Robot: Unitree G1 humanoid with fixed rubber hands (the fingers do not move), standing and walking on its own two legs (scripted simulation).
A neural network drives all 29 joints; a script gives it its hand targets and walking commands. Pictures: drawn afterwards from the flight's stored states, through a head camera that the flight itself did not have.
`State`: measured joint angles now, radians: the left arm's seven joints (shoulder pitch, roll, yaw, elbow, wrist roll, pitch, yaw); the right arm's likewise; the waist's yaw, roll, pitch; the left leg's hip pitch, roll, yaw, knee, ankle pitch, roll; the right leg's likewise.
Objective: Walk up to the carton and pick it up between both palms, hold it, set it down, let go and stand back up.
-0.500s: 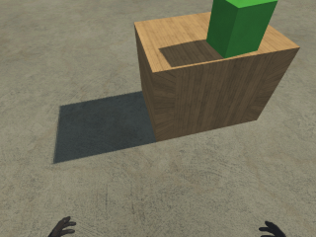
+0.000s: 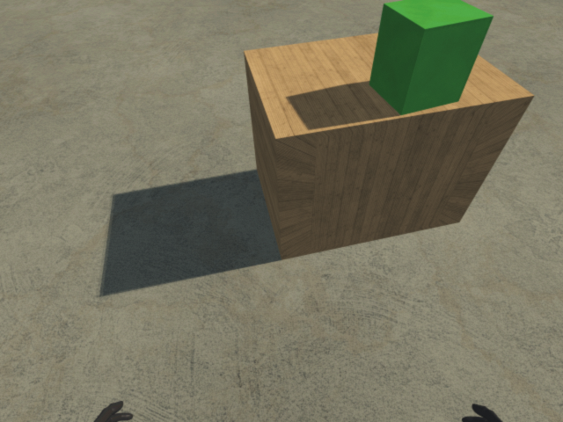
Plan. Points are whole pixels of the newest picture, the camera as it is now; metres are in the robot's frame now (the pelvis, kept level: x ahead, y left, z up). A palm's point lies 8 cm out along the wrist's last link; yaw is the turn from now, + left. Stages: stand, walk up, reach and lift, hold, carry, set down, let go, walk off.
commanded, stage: stand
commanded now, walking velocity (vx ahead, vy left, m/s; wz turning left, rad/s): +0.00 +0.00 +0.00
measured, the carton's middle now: (423, 54) +1.08 -0.42 -0.01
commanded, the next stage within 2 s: walk up in 0.06 s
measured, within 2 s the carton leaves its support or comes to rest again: neither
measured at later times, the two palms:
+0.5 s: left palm out of the picture +0.13 +0.28 -0.10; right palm out of the picture +0.02 -0.43 -0.09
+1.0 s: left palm out of the picture +0.15 +0.13 -0.13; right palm out of the picture +0.14 -0.56 -0.08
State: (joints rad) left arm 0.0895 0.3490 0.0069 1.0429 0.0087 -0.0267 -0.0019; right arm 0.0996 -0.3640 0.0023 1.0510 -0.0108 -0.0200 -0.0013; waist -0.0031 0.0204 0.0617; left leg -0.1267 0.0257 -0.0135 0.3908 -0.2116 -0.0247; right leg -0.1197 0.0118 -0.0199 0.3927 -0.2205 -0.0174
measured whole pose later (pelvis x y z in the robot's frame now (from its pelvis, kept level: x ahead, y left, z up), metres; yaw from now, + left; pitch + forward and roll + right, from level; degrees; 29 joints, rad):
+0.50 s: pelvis +0.01 -0.06 -0.02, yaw +1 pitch -2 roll +4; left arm 0.18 0.48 0.14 0.76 0.08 0.07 -0.12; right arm 0.36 -0.50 -0.11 0.95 -0.04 -0.08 -0.06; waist -0.02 -0.09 0.07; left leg -0.20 0.03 -0.05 0.55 -0.31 -0.04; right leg -0.48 -0.10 0.10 0.86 -0.40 -0.02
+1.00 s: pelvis +0.09 -0.20 -0.03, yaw +6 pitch -3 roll +2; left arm 0.32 0.47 0.11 0.64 0.07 0.08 -0.10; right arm 0.44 -0.48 -0.07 0.83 -0.02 -0.12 -0.08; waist -0.01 -0.12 0.06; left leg -0.31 0.03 0.09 0.71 -0.34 0.01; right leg -0.60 -0.04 0.09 1.17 -0.37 -0.01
